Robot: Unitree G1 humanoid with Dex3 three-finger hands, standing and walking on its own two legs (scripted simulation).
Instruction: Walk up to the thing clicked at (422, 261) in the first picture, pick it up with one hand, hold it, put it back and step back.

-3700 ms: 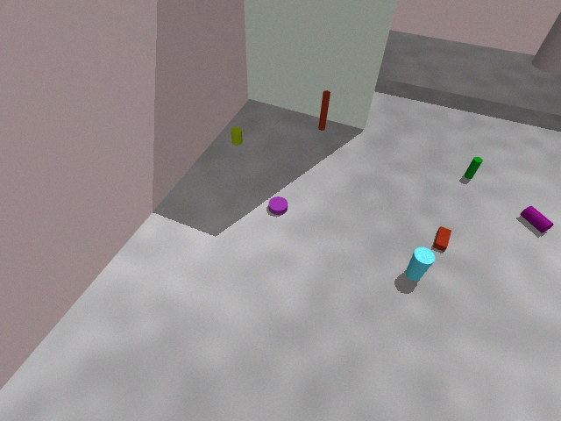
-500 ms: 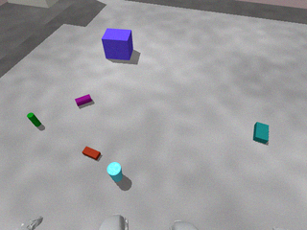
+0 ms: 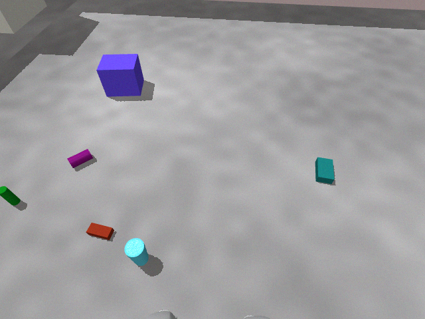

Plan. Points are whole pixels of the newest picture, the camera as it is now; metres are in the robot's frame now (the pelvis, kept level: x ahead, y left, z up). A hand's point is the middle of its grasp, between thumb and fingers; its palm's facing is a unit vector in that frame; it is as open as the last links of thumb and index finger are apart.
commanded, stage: walk up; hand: left
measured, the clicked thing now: (138, 253) +0.48 +0.32 -0.67
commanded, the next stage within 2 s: stand in 1.38 s
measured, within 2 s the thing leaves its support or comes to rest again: neither
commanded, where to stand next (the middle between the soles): +0.10 +0.04 m, yaw -1 degrees
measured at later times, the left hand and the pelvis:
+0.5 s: hand out of the picture +0.13 +0.27 -0.11, palm faces -0.08 -0.92 -0.38, open 7.4 cm; pelvis +0.01 +0.02 +0.03, yaw -4 degrees
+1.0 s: hand out of the picture +0.14 +0.27 -0.12, palm faces -0.13 -0.93 -0.35, open 7.4 cm; pelvis +0.02 +0.03 +0.04, yaw -6 degrees
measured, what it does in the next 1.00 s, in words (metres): stands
